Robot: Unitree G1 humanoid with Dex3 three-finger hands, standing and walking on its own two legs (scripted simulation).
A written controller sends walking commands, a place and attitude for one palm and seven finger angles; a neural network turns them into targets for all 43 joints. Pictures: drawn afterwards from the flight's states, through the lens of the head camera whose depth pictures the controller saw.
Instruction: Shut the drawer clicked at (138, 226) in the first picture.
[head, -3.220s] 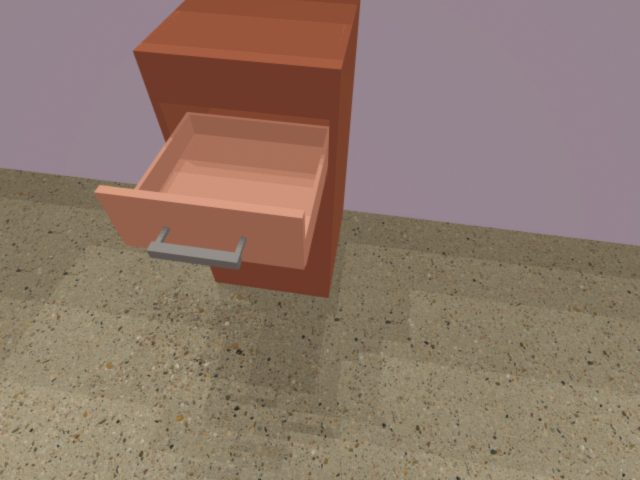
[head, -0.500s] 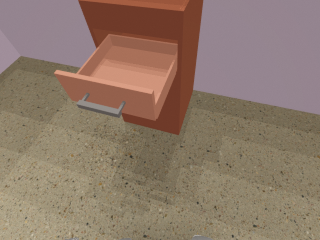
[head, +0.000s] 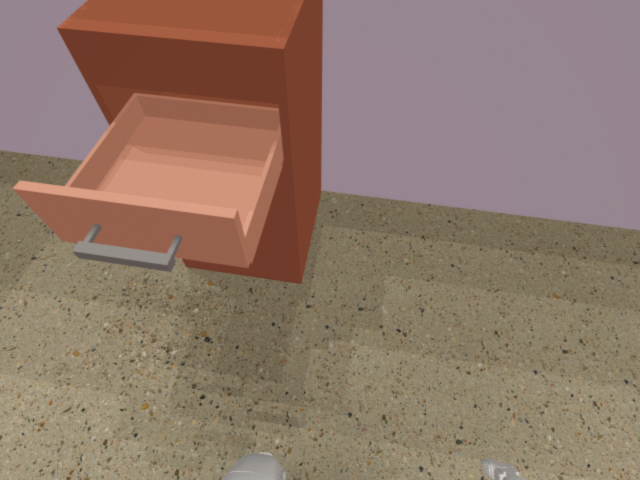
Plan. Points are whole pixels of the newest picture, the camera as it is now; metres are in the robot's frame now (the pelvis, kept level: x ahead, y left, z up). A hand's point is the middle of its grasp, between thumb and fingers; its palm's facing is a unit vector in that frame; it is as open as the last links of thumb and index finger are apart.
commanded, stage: take the last steps up to it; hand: left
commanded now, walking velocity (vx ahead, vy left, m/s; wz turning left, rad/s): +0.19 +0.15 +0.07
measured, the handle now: (130, 245) +0.46 +0.39 -0.10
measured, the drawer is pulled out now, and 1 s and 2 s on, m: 0.30 0.30 0.30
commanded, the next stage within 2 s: come to a stop and stand still in 0.36 s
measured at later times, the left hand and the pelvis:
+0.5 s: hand (180, 452) +0.16 +0.22 -0.17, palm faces +0.05 -0.97 -0.24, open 7.4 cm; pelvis +0.08 +0.03 -0.01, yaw +2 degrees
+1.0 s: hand (167, 463) +0.14 +0.24 -0.17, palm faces +0.08 -0.95 -0.29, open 7.4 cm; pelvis +0.12 +0.03 -0.01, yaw +2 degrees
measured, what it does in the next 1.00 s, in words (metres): walks ahead: left foot, then right foot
